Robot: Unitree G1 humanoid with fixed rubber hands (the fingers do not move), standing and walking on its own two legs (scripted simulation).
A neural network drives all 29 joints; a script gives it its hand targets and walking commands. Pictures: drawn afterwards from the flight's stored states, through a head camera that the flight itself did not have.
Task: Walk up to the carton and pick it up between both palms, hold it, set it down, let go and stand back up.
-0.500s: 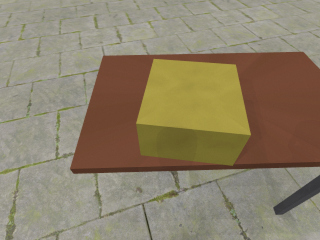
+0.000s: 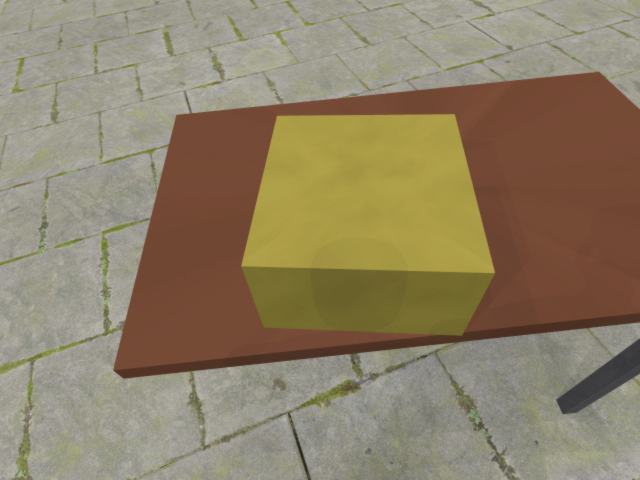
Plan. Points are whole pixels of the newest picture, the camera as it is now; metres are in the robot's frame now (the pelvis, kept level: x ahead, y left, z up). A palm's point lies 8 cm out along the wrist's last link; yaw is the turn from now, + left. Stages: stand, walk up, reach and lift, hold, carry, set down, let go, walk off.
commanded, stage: walk up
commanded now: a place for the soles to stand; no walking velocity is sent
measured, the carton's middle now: (362, 217) +0.47 -0.02 +0.03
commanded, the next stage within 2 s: none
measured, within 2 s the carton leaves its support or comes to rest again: neither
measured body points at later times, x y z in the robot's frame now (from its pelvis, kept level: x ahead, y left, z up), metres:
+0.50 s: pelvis +0.01 +0.02 +0.00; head +0.05 +0.00 +0.45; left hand +0.10 +0.26 -0.14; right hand +0.06 -0.23 -0.15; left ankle +0.03 +0.12 -0.73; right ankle +0.02 -0.09 -0.73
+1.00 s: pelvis -0.02 +0.02 +0.01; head -0.01 +0.01 +0.46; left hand +0.04 +0.27 -0.14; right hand -0.03 -0.24 -0.14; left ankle +0.03 +0.12 -0.73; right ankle +0.02 -0.09 -0.73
